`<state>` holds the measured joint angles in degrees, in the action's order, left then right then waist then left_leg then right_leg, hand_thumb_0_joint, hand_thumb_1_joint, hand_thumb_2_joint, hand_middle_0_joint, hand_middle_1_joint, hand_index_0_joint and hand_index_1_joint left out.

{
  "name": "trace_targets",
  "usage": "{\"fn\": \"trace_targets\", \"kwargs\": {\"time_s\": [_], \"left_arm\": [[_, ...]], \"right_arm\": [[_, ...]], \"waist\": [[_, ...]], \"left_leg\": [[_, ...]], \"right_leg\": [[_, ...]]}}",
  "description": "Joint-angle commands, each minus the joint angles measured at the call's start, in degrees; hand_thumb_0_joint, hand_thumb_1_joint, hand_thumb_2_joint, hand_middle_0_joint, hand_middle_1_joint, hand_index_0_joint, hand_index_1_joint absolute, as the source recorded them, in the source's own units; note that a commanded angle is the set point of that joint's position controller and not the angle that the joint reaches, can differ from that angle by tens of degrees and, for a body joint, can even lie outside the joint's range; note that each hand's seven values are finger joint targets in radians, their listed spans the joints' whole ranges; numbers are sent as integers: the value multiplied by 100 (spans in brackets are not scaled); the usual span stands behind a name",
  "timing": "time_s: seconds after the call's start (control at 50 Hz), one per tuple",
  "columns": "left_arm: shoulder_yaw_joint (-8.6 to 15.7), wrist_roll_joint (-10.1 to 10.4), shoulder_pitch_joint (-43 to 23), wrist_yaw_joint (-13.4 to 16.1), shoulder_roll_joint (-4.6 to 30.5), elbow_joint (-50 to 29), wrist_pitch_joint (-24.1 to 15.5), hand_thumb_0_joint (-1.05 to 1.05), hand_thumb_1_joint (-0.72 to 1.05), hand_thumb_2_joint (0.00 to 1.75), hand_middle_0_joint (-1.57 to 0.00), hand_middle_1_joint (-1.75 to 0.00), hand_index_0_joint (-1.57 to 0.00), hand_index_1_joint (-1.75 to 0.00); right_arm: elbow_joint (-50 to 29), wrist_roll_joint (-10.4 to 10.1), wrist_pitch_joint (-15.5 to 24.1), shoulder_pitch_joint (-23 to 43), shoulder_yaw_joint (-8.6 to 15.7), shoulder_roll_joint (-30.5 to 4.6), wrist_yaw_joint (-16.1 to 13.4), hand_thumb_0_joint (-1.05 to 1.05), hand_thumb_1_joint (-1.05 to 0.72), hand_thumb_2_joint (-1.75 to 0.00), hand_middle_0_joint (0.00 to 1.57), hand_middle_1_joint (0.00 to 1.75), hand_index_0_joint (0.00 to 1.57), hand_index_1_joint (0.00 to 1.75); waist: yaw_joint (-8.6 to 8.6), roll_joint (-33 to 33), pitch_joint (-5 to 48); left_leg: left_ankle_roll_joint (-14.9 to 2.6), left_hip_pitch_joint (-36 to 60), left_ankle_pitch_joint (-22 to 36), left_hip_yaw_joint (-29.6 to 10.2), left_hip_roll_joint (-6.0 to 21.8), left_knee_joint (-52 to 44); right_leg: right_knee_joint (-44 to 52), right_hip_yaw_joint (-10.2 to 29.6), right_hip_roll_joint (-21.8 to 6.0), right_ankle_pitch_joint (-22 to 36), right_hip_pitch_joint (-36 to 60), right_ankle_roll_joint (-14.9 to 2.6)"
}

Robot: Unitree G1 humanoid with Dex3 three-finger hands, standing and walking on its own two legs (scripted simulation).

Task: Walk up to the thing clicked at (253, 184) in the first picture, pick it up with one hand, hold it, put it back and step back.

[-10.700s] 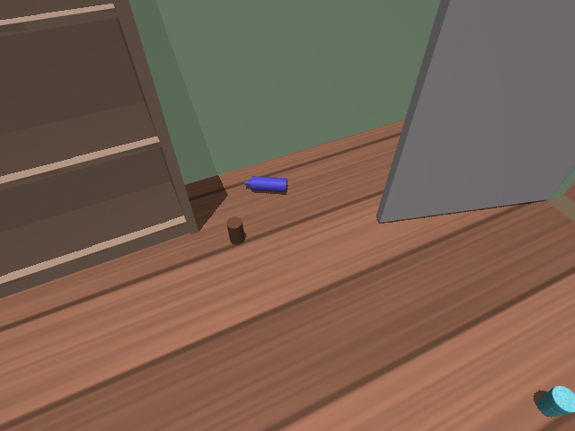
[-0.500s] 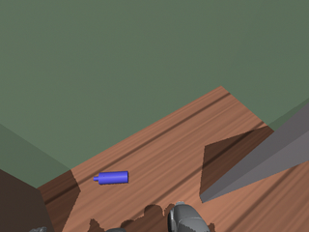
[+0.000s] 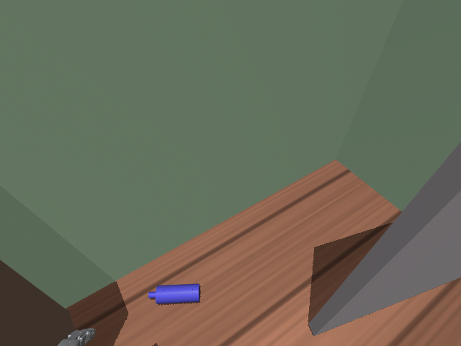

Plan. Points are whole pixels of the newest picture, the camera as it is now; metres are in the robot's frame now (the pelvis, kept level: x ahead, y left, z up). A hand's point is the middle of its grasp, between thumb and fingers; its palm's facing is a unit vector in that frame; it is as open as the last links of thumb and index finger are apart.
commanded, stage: stand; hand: left
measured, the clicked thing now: (174, 293) +0.45 +0.23 -0.74
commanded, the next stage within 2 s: walk up in 1.68 s
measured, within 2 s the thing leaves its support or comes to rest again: neither
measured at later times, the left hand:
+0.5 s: hand out of the picture +0.07 +0.27 -0.15, palm faces -0.01 -0.93 -0.37, open 7.4 cm
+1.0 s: hand out of the picture +0.13 +0.24 -0.14, palm faces -0.01 -0.94 -0.35, open 7.4 cm
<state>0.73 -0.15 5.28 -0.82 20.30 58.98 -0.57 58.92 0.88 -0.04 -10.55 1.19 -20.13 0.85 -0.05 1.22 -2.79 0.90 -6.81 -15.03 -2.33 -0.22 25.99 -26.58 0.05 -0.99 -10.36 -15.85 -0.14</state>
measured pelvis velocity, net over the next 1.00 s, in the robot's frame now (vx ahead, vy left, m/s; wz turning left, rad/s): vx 0.04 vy -0.01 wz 0.01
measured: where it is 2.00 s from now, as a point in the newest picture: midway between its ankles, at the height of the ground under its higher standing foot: outside the picture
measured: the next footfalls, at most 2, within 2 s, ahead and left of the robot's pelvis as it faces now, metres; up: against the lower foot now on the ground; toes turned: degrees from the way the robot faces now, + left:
none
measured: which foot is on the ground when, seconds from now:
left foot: down 0.00-1.00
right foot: down 0.00-1.00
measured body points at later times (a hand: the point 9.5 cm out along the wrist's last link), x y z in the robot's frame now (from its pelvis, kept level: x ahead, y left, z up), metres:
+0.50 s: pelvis +0.03 +0.01 +0.00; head +0.04 +0.00 +0.45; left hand +0.07 +0.32 -0.12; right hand +0.10 -0.28 -0.14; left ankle -0.01 +0.14 -0.74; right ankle +0.09 -0.12 -0.74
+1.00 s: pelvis +0.04 -0.01 +0.01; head +0.05 -0.02 +0.46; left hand +0.13 +0.29 -0.12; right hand +0.11 -0.32 -0.13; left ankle -0.01 +0.14 -0.74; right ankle +0.09 -0.12 -0.74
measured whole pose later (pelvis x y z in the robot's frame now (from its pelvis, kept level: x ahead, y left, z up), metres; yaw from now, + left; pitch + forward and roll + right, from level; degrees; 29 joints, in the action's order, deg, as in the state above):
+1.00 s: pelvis +0.04 -0.01 +0.01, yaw +1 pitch -3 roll +0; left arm 0.0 -0.2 3.4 -0.4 19.7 65.3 -1.3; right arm 64.7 0.4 0.1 -6.7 0.6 -20.7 0.3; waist 0.4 -0.5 -3.3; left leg 2.0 -1.7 -14.3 -3.1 1.0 18.6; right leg -21.0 -0.4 0.1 -6.7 -11.6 -0.7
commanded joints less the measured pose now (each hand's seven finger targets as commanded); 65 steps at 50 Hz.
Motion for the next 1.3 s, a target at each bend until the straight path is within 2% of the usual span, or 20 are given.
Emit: {"fn": "trace_targets", "kwargs": {"time_s": [0.0, 0.08, 0.12, 0.2, 0.26, 0.32, 0.4, 0.52, 0.6, 0.66, 0.72, 0.76, 0.82, 0.88, 0.9, 0.92, 0.98, 1.02, 1.1, 1.28], "left_arm": [[272, 3, -271, 33, 1196, -157, -181, 0, 90, 90, -20, -30, -20, -30], [226, -23, -287, 7, 1237, -14, -165, 0, 90, 90, -20, -30, -20, -30], [214, -40, -268, -2, 1276, 52, -159, 0, 90, 90, -20, -30, -20, -30], [166, -37, -184, 19, 1238, 142, -174, 0, 90, 90, -20, -30, -20, -30], [144, -52, -157, 42, 1281, 177, -183, 0, 90, 90, -20, -30, -20, -30], [122, -39, -110, 57, 1237, 234, -189, 0, 90, 90, -20, -30, -20, -30], [94, -20, -73, 95, 1198, 281, -225, 0, 90, 90, -20, -30, -20, -30], [76, -14, -77, 124, 1224, 312, -174, 0, 90, 90, -20, -30, -20, -30], [79, -13, -69, 129, 1232, 330, -189, 0, 90, 90, -20, -30, -20, -30], [103, -13, -213, 135, 1267, 302, -180, 0, 90, 90, -20, -30, -20, -30], [109, -5, -175, 136, 1197, 308, -195, 0, 90, 90, -20, -30, -20, -30], [127, -4, -244, 143, 1241, 308, -205, 0, 90, 90, -20, -30, -20, -30], [148, -5, -348, 136, 1240, 291, -183, 0, 90, 90, -20, -30, -20, -30], [171, -11, -395, 127, 1246, 297, -160, 0, 90, 90, -20, -30, -20, -30], [163, -10, -436, 120, 1214, 287, -165, 0, 90, 90, -20, -30, -20, -30], [164, -3, -396, 112, 1207, 314, -156, 0, 90, 90, -20, -30, -20, -30], [192, -23, -466, 115, 1280, 292, -154, 0, 90, 90, -20, -30, -20, -30], [194, -28, -494, 105, 1293, 296, -130, 0, 90, 90, -20, -30, -20, -30], [205, -22, -490, 100, 1264, 281, -128, 0, 90, 90, -20, -30, -20, -30], [214, -15, -455, 93, 1290, 302, -136, 0, 90, 90, -20, -30, -20, -30]], "right_arm": [[-216, 10, 250, 386, 220, -1134, -53, 0, -90, -90, 20, 30, 20, 30], [-142, -18, 238, 537, 221, -1220, -50, 0, -90, -90, 20, 30, 20, 30], [-122, -2, 214, 609, 230, -1236, -57, 0, -90, -90, 20, 30, 20, 30], [-15, -9, 212, 507, 236, -1255, -75, 0, -90, -90, 20, 30, 20, 30], [52, -19, 191, 414, 249, -1269, -68, 0, -90, -90, 20, 30, 20, 30], [102, -29, 185, 399, 231, -1265, -71, 0, -90, -90, 20, 30, 20, 30], [170, -55, 207, 336, 208, -1235, -98, 0, -90, -90, 20, 30, 20, 30], [239, -64, 149, 479, 179, -1202, -108, 0, -90, -90, 20, 30, 20, 30], [289, -67, 134, 517, 164, -1191, -104, 0, -90, -90, 20, 30, 20, 30], [291, -63, 113, 555, 162, -1158, -102, 0, -90, -90, 20, 30, 20, 30], [286, -69, 145, 638, 168, -1221, -109, 0, -90, -90, 20, 30, 20, 30], [299, -73, 139, 588, 142, -1170, -115, 0, -90, -90, 20, 30, 20, 30], [282, -66, 129, 622, 142, -1180, -128, 0, -90, -90, 20, 30, 20, 30], [286, -48, 119, 620, 137, -1180, -122, 0, -90, -90, 20, 30, 20, 30], [267, -44, 125, 620, 149, -1235, -123, 0, -90, -90, 20, 30, 20, 30], [291, -55, 132, 621, 142, -1228, -125, 0, -90, -90, 20, 30, 20, 30], [273, -41, 119, 531, 144, -1196, -119, 0, -90, -90, 20, 30, 20, 30], [284, -34, 105, 502, 143, -1168, -110, 0, -90, -90, 20, 30, 20, 30], [276, -22, 110, 453, 184, -1252, -104, 0, -90, -90, 20, 30, 20, 30], [270, -22, 123, 285, 158, -1170, -119, 0, -90, -90, 20, 30, 20, 30]], "waist": [[-123, -358, 137], [-142, -730, 31], [-148, -591, -89], [-92, -287, -59], [-17, -203, 43], [-12, -80, 107], [56, 42, 581], [33, 21, 465], [1, 25, 520], [29, -2, 458], [-11, -184, 678], [4, -43, 631], [23, -130, 585], [-15, -84, 458], [18, -173, 513], [-24, -171, 444], [19, -66, 394], [23, 7, 258], [10, -40, 290], [26, 28, 378]], "left_leg": [[-241, -1159, -797, -697, 615, -1101], [-233, -1481, -1628, -845, 677, -1498], [-230, -1442, -1657, -802, 643, -1463], [-252, -1012, -861, -682, 584, -1181], [-282, -737, -749, -647, 569, -1163], [-300, -644, -361, -650, 596, -1078], [-255, -100, 1081, -509, 631, -820], [-209, -60, 970, -447, 619, -898], [-195, -76, 1025, -394, 607, -863], [-164, -93, 849, -376, 599, -947], [-140, 51, 1336, -365, 647, -909], [-144, -30, 1315, -362, 659, -935], [-131, 24, 1185, -346, 680, -1008], [-114, -127, 780, -350, 650, -1080], [-122, -73, 953, -346, 690, -1081], [-120, -46, 846, -371, 702, -1116], [-138, -137, 548, -344, 659, -1122], [-152, -95, 273, -327, 621, -1076], [-172, -175, 232, -352, 627, -1108], [-167, -208, 407, -360, 637, -1109]], "right_leg": [[629, 801, -547, -576, 950, -135], [553, 665, -431, -678, 1033, -97], [635, 693, -441, -794, 845, -112], [806, 796, -518, -534, 667, -132], [849, 804, -519, -584, 503, -128], [782, 740, -510, -218, 635, -105], [524, 621, -606, 1295, 903, -144], [613, 615, -635, 1044, 823, -135], [638, 623, -670, 1244, 992, -116], [727, 664, -673, 969, 972, -121], [603, 585, -673, 1700, 1202, -125], [607, 586, -685, 1798, 1322, -116], [674, 591, -667, 1572, 1239, -113], [808, 626, -643, 951, 1216, -106], [747, 617, -653, 1191, 1259, -123], [794, 628, -639, 1065, 1156, -122], [892, 683, -634, 615, 1147, -111], [1094, 788, -649, -67, 873, -119], [1087, 776, -603, -132, 889, -122], [940, 706, -594, 318, 1084, -132]]}}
